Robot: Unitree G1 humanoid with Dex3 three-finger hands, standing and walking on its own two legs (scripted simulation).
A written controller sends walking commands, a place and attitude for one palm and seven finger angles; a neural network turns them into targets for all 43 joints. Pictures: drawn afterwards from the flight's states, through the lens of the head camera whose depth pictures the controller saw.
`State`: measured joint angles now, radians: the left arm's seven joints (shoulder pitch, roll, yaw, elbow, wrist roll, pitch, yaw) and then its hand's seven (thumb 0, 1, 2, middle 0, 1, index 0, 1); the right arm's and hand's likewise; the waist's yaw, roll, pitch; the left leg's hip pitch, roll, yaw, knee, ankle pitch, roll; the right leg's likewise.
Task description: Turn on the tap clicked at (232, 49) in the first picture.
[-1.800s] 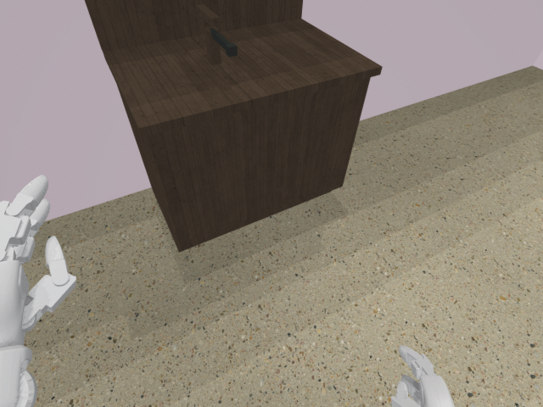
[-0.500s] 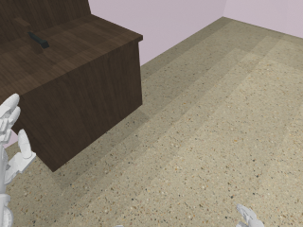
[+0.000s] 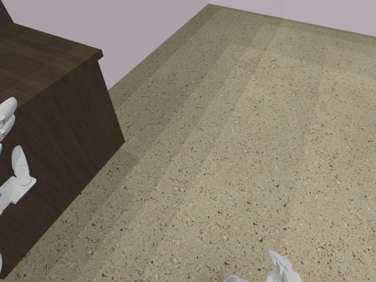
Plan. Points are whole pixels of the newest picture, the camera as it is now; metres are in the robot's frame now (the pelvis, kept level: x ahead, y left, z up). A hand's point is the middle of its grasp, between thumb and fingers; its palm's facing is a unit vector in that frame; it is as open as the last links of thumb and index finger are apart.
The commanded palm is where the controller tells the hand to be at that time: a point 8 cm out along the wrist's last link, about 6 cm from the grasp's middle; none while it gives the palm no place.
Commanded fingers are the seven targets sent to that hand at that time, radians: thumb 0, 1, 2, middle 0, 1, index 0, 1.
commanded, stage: walk to a spot facing it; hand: left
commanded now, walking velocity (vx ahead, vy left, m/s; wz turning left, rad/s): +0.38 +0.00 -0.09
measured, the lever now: out of the picture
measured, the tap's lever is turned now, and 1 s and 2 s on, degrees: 0 0 0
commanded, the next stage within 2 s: turn to face it in 0.32 s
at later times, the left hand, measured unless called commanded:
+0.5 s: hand (77, 104) +0.39 +0.23 +0.18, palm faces +0.43 -0.84 -0.33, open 7.4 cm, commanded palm +0.33 +0.27 +0.19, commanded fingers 0.00 0.90 0.90 -0.20 -0.30 -0.20 -0.30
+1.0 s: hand (72, 107) +0.39 +0.24 +0.17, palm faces +0.55 -0.72 -0.42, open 7.4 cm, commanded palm +0.32 +0.28 +0.19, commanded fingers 0.00 0.90 0.90 -0.20 -0.30 -0.20 -0.30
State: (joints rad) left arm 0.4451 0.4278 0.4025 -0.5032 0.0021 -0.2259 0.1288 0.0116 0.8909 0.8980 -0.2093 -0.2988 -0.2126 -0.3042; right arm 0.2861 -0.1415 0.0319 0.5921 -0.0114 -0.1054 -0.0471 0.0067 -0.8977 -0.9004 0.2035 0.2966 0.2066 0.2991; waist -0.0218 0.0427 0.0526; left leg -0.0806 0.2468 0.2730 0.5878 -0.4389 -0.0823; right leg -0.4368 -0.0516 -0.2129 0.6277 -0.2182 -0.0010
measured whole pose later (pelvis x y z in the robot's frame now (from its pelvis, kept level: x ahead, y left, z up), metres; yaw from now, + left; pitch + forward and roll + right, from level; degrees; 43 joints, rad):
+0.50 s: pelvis +0.16 -0.01 +0.00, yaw -1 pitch -2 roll +1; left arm 0.37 0.35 0.37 -0.45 -0.02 -0.20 0.16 0.01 0.89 0.90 -0.21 -0.30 -0.21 -0.30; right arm 0.20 -0.17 0.00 0.60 -0.01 -0.06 -0.08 0.01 -0.91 -0.90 0.19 0.30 0.20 0.30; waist -0.02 -0.03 0.01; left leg -0.34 0.09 0.16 0.63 -0.25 0.01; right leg -0.32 -0.03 -0.08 0.98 -0.53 0.01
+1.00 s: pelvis +0.22 -0.03 -0.01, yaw +13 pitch +0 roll +2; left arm 0.49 0.39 0.37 -0.62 -0.04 -0.18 0.19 0.01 0.89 0.90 -0.21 -0.30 -0.22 -0.30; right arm 0.15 -0.23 -0.04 0.56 0.00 -0.04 -0.09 0.01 -0.91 -0.90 0.20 0.30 0.20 0.30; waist -0.02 -0.05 0.11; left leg -0.36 0.01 0.17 0.63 -0.22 0.05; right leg -0.36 -0.15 -0.17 0.96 -0.53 0.05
